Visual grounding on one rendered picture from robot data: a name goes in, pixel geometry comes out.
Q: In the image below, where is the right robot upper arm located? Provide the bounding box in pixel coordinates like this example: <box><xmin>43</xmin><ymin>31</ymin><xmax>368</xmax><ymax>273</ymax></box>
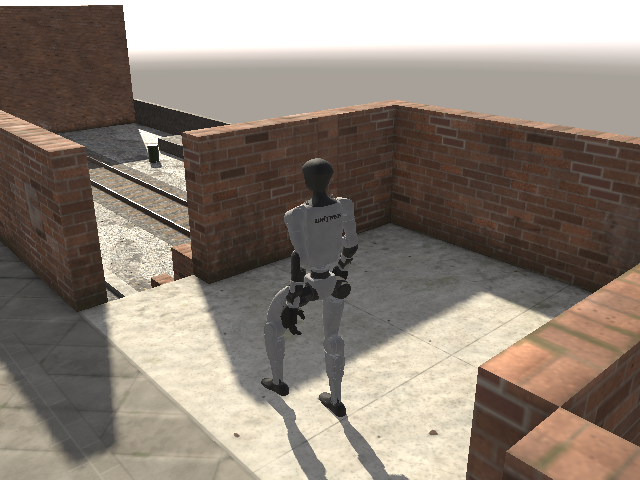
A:
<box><xmin>335</xmin><ymin>197</ymin><xmax>358</xmax><ymax>248</ymax></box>

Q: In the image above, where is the right robot hand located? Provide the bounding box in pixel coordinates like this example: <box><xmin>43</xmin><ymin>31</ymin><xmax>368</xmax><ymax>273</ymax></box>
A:
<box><xmin>332</xmin><ymin>265</ymin><xmax>348</xmax><ymax>280</ymax></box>

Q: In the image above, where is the robot torso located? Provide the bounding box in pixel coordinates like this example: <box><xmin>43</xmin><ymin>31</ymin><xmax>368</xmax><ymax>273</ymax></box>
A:
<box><xmin>299</xmin><ymin>194</ymin><xmax>343</xmax><ymax>301</ymax></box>

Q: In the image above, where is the left robot hand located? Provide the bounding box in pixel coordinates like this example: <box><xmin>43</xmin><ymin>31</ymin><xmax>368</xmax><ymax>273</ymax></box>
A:
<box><xmin>280</xmin><ymin>305</ymin><xmax>305</xmax><ymax>335</ymax></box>

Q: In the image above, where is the robot left forearm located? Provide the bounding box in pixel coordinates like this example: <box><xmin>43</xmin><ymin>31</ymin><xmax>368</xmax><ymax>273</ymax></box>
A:
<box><xmin>286</xmin><ymin>252</ymin><xmax>306</xmax><ymax>308</ymax></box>

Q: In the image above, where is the left robot foot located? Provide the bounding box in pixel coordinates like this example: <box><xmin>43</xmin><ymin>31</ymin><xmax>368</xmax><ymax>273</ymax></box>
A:
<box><xmin>261</xmin><ymin>378</ymin><xmax>289</xmax><ymax>396</ymax></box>

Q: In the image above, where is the robot right forearm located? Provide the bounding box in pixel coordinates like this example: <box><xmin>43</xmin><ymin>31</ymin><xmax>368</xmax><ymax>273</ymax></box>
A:
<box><xmin>337</xmin><ymin>244</ymin><xmax>358</xmax><ymax>271</ymax></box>

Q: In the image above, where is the left robot upper arm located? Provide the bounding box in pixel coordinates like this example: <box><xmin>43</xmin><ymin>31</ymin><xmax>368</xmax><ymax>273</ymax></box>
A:
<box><xmin>284</xmin><ymin>205</ymin><xmax>310</xmax><ymax>266</ymax></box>

